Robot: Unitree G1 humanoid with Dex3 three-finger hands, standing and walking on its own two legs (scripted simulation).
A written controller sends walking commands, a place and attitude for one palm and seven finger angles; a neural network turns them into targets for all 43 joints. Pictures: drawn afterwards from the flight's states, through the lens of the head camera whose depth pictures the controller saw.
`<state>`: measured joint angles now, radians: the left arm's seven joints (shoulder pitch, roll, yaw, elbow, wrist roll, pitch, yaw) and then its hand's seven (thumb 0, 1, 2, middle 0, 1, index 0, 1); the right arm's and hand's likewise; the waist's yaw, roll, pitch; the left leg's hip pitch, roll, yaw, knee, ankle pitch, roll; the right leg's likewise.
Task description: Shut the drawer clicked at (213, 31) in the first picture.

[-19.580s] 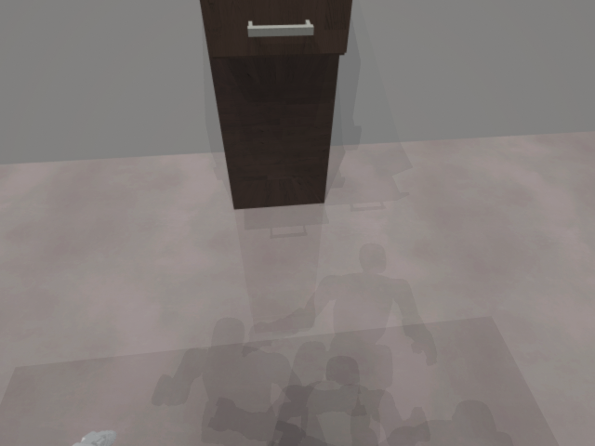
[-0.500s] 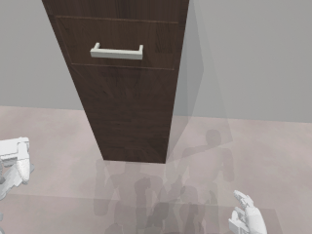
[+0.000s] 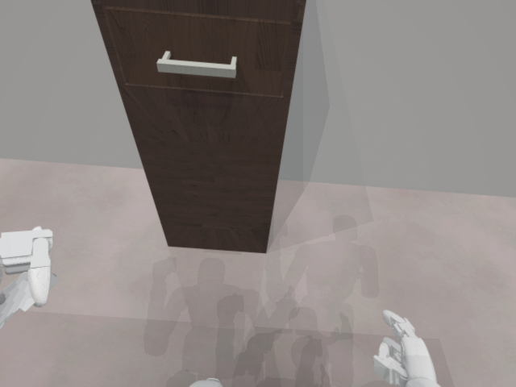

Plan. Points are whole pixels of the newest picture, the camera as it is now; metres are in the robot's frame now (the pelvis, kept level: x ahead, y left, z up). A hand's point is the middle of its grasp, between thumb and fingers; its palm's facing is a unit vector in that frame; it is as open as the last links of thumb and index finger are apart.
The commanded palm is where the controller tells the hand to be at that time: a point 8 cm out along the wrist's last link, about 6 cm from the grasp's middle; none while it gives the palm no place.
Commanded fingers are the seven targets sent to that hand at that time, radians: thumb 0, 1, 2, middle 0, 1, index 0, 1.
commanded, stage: step back with the hand held close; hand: left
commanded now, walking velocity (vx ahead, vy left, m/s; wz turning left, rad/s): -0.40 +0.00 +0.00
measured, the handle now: (198, 63) +0.73 +0.18 +0.12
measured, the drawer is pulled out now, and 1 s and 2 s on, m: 0.00 0.00 0.00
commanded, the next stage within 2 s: stop stepping back and stand still in 0.06 s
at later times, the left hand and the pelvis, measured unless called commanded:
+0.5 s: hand out of the picture +0.05 +0.23 +0.18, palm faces +0.39 -0.84 -0.38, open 3.2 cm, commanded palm +0.00 +0.27 +0.18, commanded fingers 0.00 0.90 0.90 -1.40 -1.60 -1.40 -1.60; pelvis -0.14 -0.01 +0.01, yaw -2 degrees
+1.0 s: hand out of the picture +0.00 +0.23 +0.18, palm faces +0.43 -0.81 -0.40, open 3.2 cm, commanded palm -0.05 +0.27 +0.18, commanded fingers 0.00 0.90 0.90 -1.40 -1.60 -1.40 -1.60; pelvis -0.18 -0.01 +0.00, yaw +1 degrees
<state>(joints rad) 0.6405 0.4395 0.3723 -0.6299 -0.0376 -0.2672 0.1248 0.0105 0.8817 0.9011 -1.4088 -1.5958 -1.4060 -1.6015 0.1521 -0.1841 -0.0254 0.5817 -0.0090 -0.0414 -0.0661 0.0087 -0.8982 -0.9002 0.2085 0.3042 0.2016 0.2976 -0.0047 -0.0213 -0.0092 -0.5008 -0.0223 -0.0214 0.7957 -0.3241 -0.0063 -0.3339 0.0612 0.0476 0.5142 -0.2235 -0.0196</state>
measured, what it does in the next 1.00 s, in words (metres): walks backwards: right foot, then left foot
